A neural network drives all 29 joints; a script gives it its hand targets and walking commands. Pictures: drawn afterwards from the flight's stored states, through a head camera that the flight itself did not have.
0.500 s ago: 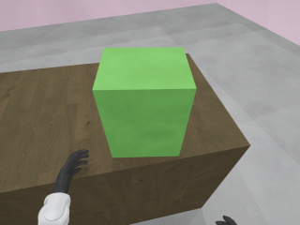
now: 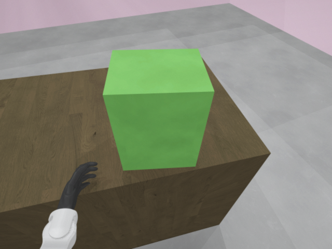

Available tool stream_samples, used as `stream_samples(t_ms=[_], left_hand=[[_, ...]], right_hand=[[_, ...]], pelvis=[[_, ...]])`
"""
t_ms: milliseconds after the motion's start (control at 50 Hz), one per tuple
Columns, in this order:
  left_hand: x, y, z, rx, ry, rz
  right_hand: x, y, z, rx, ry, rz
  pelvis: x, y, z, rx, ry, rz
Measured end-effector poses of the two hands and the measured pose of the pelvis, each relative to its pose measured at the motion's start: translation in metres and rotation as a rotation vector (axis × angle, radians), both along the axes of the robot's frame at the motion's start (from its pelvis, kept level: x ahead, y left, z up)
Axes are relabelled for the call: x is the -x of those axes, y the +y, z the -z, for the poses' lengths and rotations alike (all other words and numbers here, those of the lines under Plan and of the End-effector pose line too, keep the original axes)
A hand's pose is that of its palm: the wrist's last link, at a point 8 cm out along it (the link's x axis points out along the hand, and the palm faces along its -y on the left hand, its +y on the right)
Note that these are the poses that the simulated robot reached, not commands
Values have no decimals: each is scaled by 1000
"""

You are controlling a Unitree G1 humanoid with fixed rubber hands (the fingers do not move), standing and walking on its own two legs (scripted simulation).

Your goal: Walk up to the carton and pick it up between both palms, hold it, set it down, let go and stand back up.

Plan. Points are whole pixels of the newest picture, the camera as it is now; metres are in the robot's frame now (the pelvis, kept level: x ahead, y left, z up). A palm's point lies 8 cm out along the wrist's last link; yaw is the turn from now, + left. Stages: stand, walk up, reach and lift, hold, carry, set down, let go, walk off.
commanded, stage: stand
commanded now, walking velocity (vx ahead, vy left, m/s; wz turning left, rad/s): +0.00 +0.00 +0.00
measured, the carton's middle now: (158, 114) +0.43 +0.03 +0.10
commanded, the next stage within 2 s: none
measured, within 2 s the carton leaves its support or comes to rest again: neither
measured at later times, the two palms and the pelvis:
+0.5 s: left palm (70, 198) +0.23 +0.22 +0.02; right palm out of the picture +0.10 -0.23 -0.11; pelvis +0.00 +0.00 +0.00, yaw +0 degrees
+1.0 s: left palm (70, 198) +0.23 +0.22 +0.02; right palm out of the picture +0.09 -0.23 -0.11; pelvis -0.01 +0.00 +0.00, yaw -1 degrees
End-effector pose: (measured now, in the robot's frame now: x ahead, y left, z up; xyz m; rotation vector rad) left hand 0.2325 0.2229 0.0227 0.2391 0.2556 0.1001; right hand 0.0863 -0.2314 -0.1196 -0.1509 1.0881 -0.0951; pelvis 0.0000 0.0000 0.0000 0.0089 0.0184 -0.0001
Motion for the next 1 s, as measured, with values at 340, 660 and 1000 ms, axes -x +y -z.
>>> stream_samples(t_ms=[340,660,1000], left_hand=[[0,1,0,-2,3,5],[-1,1,0,-4,5,5],[0,1,0,-4,5,4]], right_hand=[[-13,4,-4,-4,-52,-7],[-12,1,-6,-1,-63,3],[-7,2,-8,-4,-83,12]], pelvis=[[1,2,1,0,-3,6],[3,1,1,0,-8,10],[8,1,1,0,-20,17]])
